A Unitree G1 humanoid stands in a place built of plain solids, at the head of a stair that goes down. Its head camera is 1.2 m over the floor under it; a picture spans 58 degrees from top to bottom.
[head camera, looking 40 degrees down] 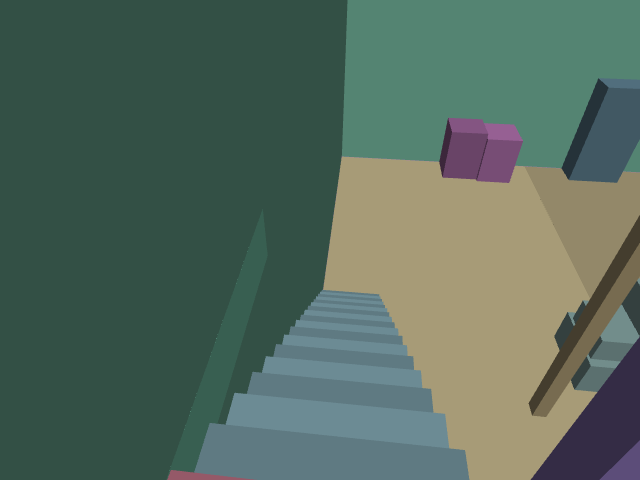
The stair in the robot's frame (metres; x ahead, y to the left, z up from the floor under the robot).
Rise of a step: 0.20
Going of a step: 0.23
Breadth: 0.84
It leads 6 degrees to the right of straight ahead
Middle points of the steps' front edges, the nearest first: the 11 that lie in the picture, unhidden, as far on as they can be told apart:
0.67 -0.05 -0.20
0.90 -0.07 -0.40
1.13 -0.10 -0.60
1.36 -0.12 -0.81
1.59 -0.15 -1.01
1.82 -0.17 -1.21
2.05 -0.19 -1.41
2.28 -0.22 -1.62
2.51 -0.24 -1.82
2.74 -0.27 -2.02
2.97 -0.29 -2.22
